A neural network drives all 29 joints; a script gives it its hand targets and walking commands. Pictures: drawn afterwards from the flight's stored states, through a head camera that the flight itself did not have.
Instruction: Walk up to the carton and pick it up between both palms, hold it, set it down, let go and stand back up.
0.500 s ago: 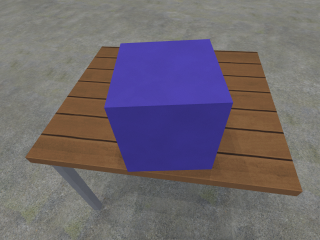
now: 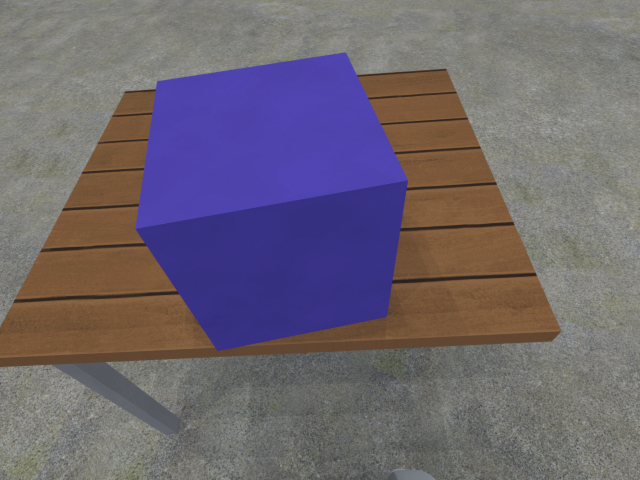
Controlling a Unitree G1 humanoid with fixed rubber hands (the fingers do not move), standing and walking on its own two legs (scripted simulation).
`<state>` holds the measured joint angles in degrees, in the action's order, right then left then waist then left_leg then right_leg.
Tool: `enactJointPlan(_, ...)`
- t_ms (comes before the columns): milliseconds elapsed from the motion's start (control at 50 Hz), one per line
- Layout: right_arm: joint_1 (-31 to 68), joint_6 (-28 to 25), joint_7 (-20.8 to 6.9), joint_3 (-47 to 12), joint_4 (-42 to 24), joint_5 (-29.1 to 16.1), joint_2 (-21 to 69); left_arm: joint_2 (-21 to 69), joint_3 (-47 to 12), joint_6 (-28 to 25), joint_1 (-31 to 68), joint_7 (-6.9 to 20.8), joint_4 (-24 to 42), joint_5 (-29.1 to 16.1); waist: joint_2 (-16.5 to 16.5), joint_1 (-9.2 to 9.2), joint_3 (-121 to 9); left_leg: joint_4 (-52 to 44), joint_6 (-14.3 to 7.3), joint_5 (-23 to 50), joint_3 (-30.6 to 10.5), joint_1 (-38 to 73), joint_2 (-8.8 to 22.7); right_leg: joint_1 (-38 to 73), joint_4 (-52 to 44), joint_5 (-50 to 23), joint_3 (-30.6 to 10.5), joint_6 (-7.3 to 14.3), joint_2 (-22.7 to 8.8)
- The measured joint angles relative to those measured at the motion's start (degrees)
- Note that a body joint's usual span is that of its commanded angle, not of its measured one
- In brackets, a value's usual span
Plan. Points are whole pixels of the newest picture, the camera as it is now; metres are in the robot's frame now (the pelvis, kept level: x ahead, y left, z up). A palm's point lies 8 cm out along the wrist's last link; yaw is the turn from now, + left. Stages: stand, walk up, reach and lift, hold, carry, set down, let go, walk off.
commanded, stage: walk up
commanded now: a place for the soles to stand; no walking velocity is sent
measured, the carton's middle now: (279, 206) +0.48 +0.07 +0.05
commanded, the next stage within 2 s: reach and lift in 2.00 s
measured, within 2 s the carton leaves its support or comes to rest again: neither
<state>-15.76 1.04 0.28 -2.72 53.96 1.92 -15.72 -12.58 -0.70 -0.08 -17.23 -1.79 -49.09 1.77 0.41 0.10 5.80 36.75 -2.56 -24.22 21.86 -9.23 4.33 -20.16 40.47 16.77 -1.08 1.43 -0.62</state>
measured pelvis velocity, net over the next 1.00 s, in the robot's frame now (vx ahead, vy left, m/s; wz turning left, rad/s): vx -0.01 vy -0.01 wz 0.05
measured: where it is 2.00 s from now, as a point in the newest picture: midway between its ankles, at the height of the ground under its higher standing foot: outside the picture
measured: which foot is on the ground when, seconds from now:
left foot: down 0.00-1.00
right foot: down 0.00-1.00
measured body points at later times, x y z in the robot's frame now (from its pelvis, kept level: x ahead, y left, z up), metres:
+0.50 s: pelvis +0.01 +0.00 +0.02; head +0.02 -0.01 +0.47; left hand +0.06 +0.23 -0.13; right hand -0.01 -0.24 -0.14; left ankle -0.03 +0.07 -0.72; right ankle +0.04 -0.10 -0.72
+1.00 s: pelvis -0.01 -0.01 +0.02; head +0.01 -0.01 +0.47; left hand +0.02 +0.24 -0.13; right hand +0.01 -0.26 -0.14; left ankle -0.03 +0.07 -0.72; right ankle +0.04 -0.10 -0.72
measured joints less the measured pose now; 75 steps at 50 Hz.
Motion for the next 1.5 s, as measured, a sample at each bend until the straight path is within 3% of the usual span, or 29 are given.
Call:
enactJointPlan(40,-0.6,0.56,-0.4,-0.65,0.8,-0.45,0.11,0.72,-0.38,-0.43,0.6,0.26,-0.14,-0.31,1.02,0.16,-0.13,1.57,0.87,-1.1,-0.95,-0.37,1.33,0.4,-0.2,-0.52,0.51,0.33,1.23)
enactJointPlan(80,-1.11,1.4,-0.53,-1.02,1.42,-0.69,0.38,1.18,-0.74,-0.82,0.73,0.3,-0.61,-1.22,1.41,0.16,-0.85,2.16,1.82,-3.08,-4.47,-1.16,0.13,0.6,-0.56,0.89,0.53,0.63,1.88)
enactJointPlan(140,-1.67,0.99,-0.47,-1.31,2.23,-1.01,1.04,1.11,-1.32,-0.16,1.03,0.05,-2.26,-1.55,1.32,0.26,-1.8,-1.15,0.42,1.17,-7.5,-0.57,-1.91,1.49,-2.9,0.15,0.02,0.39,2.49)
enactJointPlan(180,-2.43,-0.2,-0.34,-1.4,2.74,-1.44,1.79,0.59,-1.74,0.19,1.58,0.32,-3.72,-1.33,0.32,0.64,-2.46,-4.39,-0.4,2.43,-7.36,0.85,-2.82,2.28,-4.69,-0.71,-0.32,0.05,2.07)
enactJointPlan(340,-4.49,-1.08,0.08,-0.65,5.19,-1.56,3.15,0.36,-2.7,-0.9,4.46,0.32,-7.21,-0.95,-1.11,0.45,-2.59,-9.7,-0.1,4.64,-8.18,3.62,-3.81,5.06,-9.0,-2.48,0.37,-0.01,1.48)
enactJointPlan(680,-4.41,-1.43,0.52,-0.25,8.61,-1.35,4.05,1.14,-3.82,-0.99,3.41,0.08,-13.08,-1.32,-0.32,0.08,-3.13,-11.59,0.39,5.74,-9.84,4.64,-4.0,6.48,-10.35,-2.5,2.0,0.64,1.21)
enactJointPlan(880,-0.62,0.27,0.65,1.04,8.67,-0.78,1.96,0.55,-2.39,-0.99,3.79,-1.22,-11.37,-1.37,0.44,0.11,-1.78,-8.81,0.27,5.77,-11.24,1.59,-3.65,5.31,-10.61,-3.66,3.47,0.73,1.03)
enactJointPlan(1020,0.27,-0.03,0.53,0.88,8.83,-1.36,1.94,-0.3,-2.2,-0.46,4.19,-1.12,-10.79,-1.29,-0.75,-0.07,-2.37,-9.56,-0.5,6.86,-10.91,1.23,-4.46,4.64,-10.72,-4.58,3.09,0.06,0.31)
enactJointPlan(1500,-0.26,0.5,0.33,1.02,8.23,-1.47,1.35,0.62,-2.6,-0.4,2.19,-1.18,-10.85,-1.03,0.07,0.02,-1.74,-8.7,-1.57,6.35,-9.18,0.96,-5.48,3.18,-8.46,-4.14,1.21,-1.02,-0.55)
